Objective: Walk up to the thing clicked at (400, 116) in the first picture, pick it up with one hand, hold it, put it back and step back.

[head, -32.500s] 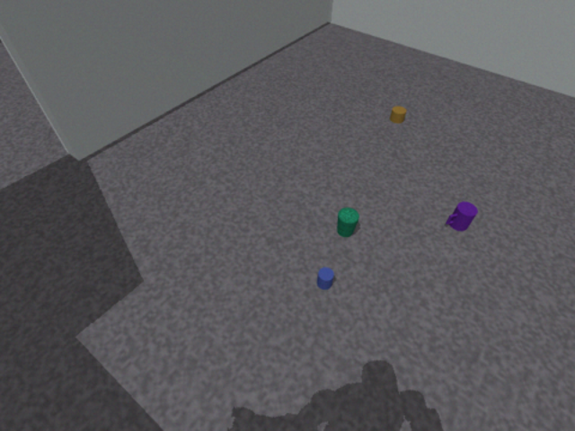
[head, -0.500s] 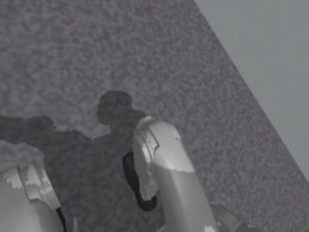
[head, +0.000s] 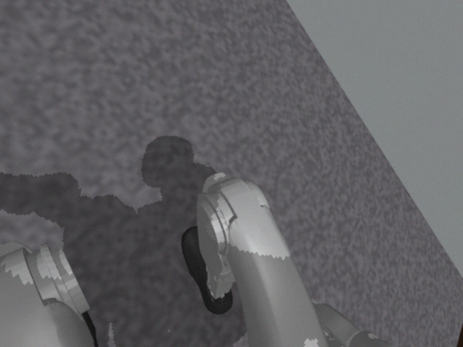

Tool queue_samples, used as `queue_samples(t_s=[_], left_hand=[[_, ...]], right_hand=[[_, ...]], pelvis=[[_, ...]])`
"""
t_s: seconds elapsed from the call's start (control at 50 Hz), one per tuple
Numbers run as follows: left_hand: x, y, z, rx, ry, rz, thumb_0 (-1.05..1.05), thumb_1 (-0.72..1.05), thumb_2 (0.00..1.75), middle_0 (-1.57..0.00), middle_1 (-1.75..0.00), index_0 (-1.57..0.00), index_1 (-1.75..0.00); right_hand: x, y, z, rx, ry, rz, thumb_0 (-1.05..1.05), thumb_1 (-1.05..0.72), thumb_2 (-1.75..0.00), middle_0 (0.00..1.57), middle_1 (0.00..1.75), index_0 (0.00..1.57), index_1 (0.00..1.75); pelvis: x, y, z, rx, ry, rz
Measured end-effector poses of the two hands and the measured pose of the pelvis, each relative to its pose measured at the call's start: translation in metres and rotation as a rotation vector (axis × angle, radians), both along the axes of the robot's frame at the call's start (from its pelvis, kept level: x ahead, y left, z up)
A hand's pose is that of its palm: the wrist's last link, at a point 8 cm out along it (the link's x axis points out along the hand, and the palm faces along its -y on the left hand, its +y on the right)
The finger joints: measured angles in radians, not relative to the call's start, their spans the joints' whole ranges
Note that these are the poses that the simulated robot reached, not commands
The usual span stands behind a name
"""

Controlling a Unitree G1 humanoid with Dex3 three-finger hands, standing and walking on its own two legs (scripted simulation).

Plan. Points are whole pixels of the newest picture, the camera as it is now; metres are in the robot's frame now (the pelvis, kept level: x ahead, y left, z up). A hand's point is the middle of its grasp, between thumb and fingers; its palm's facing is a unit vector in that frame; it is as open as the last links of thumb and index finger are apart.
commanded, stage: close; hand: left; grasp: from above
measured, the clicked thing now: out of the picture +0.46 +0.33 -0.27
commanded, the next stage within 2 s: settle in 0.52 s
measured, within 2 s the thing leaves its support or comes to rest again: leaves its support in 0.90 s
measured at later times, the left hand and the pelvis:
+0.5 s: hand out of the picture +0.45 +0.32 -0.24, palm faces -0.43 -0.15 -0.89, open 11.1 cm; pelvis +0.00 +0.00 +0.00, yaw +0 degrees
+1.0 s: hand out of the picture +0.46 +0.33 -0.22, palm faces -0.39 -0.15 -0.91, open 11.0 cm; pelvis +0.00 +0.00 +0.01, yaw +0 degrees
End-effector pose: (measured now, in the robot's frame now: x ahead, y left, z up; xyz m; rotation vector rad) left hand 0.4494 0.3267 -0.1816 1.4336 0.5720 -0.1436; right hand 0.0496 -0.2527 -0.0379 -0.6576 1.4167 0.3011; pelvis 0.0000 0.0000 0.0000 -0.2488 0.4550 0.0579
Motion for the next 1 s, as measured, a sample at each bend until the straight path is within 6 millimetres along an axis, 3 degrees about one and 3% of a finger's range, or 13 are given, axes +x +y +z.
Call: queue_samples(t_s=[0.38,0.82,1.0], left_hand=[[0.002,0.000,0.001,0.000,0.003,0.006,0.01,-0.10,0.69,-0.54,-0.79,-0.46,-0.80],[0.005,0.000,0.002,0.003,0.001,0.002,0.01,-0.14,0.71,-0.59,-0.75,-0.50,-0.82],[0.009,0.006,0.018,0.013,-0.037,0.021,0.01,-0.15,0.71,-0.60,-0.74,-0.51,-0.82]], right_hand=[[-0.007,0.003,0.003,0.001,0.015,-0.004,0.00,-0.90,-0.90,0.20,0.30,0.20,0.30],[-0.003,0.007,0.003,0.002,0.004,0.005,0.00,-0.91,-0.90,0.20,0.30,0.20,0.30],[-0.005,0.000,0.005,-0.013,0.012,-0.052,0.00,-0.92,-0.90,0.20,0.30,0.20,0.30]], pelvis=[[-0.002,0.000,0.003,-0.003,-0.001,-0.003],[-0.002,0.000,0.005,-0.008,0.003,-0.004],[0.002,-0.001,0.007,-0.003,0.037,-0.001]])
